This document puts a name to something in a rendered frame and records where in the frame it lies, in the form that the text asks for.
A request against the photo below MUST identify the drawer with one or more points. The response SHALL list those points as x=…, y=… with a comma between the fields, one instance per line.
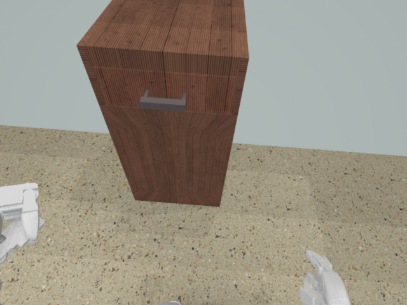
x=205, y=92

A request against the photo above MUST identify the cabinet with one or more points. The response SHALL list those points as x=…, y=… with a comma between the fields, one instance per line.
x=171, y=156

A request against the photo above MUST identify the handle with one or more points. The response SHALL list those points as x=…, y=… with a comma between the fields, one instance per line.
x=166, y=104

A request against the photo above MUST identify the right robot hand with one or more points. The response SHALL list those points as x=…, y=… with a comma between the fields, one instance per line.
x=328, y=290

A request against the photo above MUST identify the left robot hand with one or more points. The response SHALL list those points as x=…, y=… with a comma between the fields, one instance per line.
x=18, y=204

